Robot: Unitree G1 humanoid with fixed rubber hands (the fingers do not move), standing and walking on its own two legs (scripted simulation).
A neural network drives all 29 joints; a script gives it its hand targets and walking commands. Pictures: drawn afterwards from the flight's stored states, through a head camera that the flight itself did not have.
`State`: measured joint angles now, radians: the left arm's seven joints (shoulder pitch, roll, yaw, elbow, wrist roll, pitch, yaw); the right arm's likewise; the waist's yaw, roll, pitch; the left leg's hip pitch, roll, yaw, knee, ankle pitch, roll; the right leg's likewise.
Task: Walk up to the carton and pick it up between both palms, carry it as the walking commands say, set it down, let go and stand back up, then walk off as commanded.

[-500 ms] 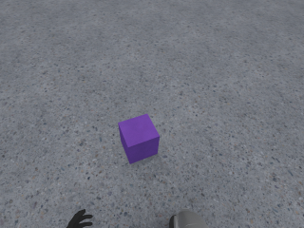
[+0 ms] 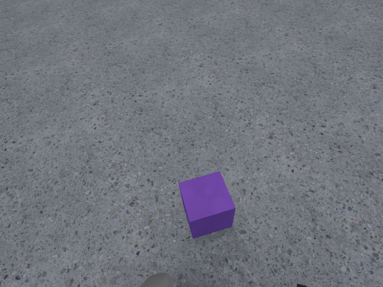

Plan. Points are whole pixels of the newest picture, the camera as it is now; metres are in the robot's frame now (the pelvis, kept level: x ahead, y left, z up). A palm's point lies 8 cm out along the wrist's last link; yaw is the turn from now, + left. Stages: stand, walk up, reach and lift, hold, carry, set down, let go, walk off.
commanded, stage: walk up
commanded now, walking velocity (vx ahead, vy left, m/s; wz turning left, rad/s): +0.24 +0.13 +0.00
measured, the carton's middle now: (206, 205) +0.58 +0.01 -0.66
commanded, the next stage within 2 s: stand in 1.60 s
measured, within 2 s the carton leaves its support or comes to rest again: neither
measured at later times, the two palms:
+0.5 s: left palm (95, 271) +0.18 +0.27 -0.15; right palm out of the picture +0.08 -0.19 -0.14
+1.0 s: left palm out of the picture +0.14 +0.24 -0.15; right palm out of the picture +0.12 -0.24 -0.14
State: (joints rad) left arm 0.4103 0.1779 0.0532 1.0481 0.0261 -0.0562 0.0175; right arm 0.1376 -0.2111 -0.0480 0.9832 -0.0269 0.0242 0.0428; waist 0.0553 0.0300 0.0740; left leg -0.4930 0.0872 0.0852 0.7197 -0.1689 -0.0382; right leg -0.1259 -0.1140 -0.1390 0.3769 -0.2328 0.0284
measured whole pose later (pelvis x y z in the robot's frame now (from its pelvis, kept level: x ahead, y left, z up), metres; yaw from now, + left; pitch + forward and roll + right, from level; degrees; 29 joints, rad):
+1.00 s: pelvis +0.14 +0.00 +0.00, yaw +4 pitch -1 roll -1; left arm 0.26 0.20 0.05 1.06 0.04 0.04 0.01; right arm 0.33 -0.16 -0.06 1.11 -0.03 0.02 -0.07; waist -0.04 0.00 0.03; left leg -0.14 0.10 0.04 0.40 -0.25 -0.05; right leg -0.31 0.00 -0.10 0.69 -0.31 0.04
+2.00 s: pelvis +0.18 -0.13 +0.00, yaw +14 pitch -1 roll +0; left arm 0.29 0.17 0.01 1.10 0.02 0.00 0.05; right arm 0.24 -0.20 -0.03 1.07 -0.01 0.02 -0.02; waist 0.01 0.02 0.04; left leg -0.16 0.04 0.06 0.41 -0.23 -0.01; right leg -0.16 -0.03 -0.07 0.41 -0.23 0.00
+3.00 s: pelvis +0.10 -0.14 -0.08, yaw +14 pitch +14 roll -1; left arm -0.30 0.21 0.12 0.53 0.01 0.50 -0.04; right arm -0.29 -0.15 -0.10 0.51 -0.01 0.51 -0.02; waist 0.02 0.00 0.08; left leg -0.89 0.04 0.03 1.01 -0.37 0.01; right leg -0.89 -0.04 -0.04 0.99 -0.36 0.00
